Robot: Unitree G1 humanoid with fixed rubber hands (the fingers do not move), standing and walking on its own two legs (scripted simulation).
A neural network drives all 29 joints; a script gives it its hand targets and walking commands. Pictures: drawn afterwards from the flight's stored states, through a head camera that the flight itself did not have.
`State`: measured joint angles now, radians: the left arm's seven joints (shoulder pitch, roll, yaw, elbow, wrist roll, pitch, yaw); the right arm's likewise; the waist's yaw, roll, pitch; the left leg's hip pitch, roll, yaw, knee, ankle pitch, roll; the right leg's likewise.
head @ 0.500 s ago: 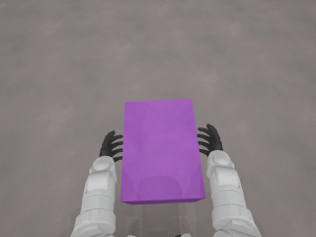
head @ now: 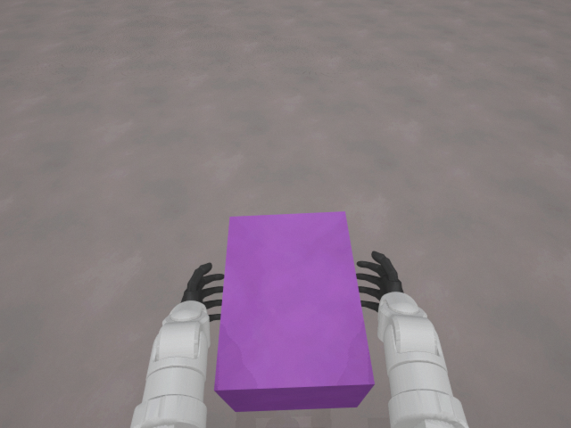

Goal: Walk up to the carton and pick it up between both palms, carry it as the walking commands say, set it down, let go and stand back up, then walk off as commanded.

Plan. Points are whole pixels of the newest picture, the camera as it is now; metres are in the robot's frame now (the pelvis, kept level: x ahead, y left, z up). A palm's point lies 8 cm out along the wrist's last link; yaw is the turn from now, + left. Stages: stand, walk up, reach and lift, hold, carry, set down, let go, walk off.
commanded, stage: reach and lift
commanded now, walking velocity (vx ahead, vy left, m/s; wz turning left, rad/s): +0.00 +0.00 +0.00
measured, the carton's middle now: (291, 309) +0.34 +0.00 -0.06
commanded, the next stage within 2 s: hold in 1.14 s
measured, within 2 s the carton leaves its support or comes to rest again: neither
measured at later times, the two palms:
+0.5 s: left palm (183, 309) +0.28 +0.15 +0.04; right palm (392, 293) +0.30 -0.14 +0.06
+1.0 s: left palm (185, 308) +0.29 +0.15 +0.04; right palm (393, 292) +0.30 -0.14 +0.06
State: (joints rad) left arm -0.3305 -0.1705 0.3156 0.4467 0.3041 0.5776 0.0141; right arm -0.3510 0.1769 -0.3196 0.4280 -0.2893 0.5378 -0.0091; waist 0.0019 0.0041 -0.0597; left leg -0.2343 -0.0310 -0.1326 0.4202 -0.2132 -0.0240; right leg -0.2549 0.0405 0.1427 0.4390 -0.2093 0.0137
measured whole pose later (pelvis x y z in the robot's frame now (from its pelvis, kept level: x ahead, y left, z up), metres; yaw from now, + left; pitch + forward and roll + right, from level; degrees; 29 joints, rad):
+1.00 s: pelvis +0.00 +0.00 +0.01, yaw +1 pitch -6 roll +0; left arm -0.29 -0.16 0.25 0.32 0.28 0.78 0.01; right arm -0.32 0.17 -0.25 0.31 -0.30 0.73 -0.02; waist 0.00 0.00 -0.02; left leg -0.04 -0.03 -0.14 0.33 -0.19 -0.02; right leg -0.05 0.03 0.13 0.34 -0.19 0.01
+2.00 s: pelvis -0.02 +0.00 -0.01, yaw +1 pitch +0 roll +0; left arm -0.30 -0.16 0.18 0.18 0.20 0.85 0.17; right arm -0.32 0.17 -0.16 0.18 -0.20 0.78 -0.17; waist -0.02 -0.02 -0.12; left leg -0.31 -0.03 -0.10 0.59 -0.27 -0.02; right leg -0.33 0.02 0.08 0.60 -0.23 0.02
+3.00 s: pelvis -0.32 -0.07 +0.00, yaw +28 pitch +4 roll +3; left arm -0.30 -0.16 0.14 -0.12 0.06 1.22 0.28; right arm -0.33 0.17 -0.14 -0.14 -0.06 1.19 -0.33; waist -0.03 0.02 -0.05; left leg -0.71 -0.06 -0.02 1.19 -0.35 -0.06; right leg -0.32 -0.07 -0.11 0.51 -0.28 -0.04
